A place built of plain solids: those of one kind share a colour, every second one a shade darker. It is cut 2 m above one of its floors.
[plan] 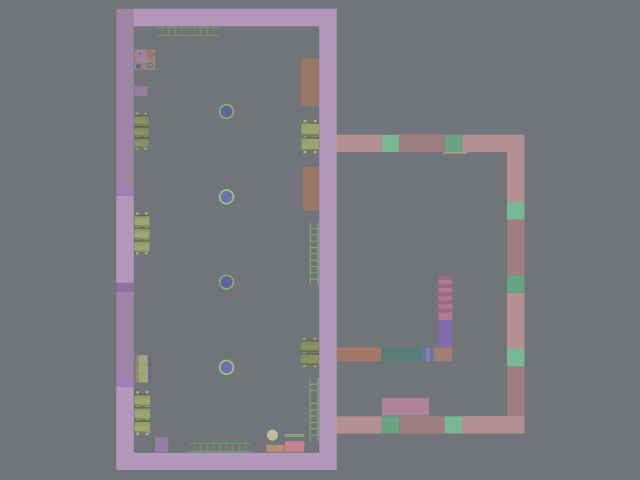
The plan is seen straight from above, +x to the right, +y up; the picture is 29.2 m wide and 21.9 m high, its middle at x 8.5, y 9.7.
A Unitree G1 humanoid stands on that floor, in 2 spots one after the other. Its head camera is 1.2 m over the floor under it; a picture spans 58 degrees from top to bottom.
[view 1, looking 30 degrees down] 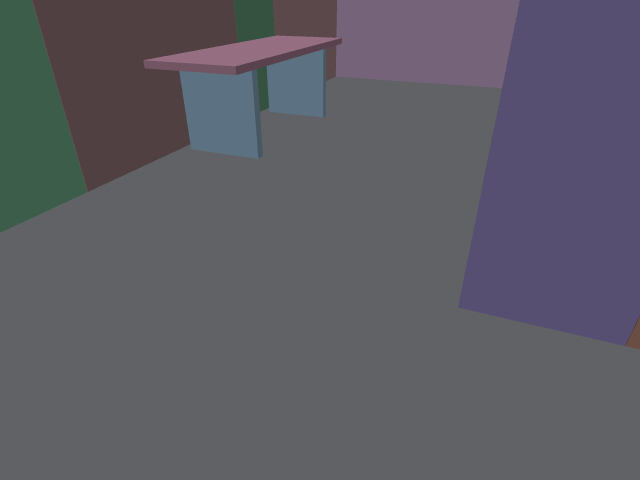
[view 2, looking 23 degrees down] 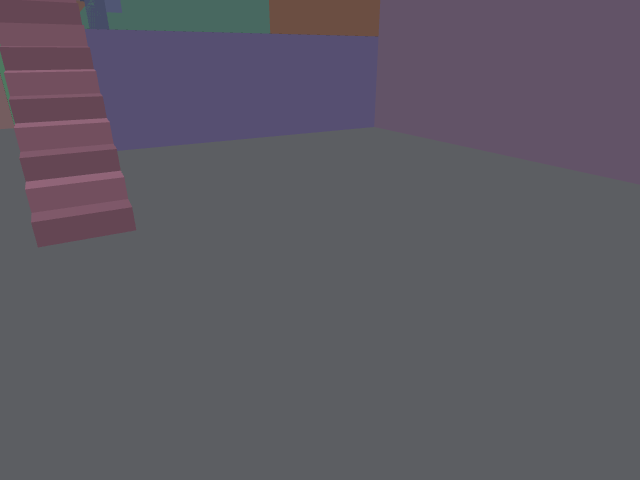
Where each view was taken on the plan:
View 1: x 16.13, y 4.17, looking -158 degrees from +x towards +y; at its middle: ground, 2.40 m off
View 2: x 14.21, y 11.36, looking -120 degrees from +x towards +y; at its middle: ground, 3.07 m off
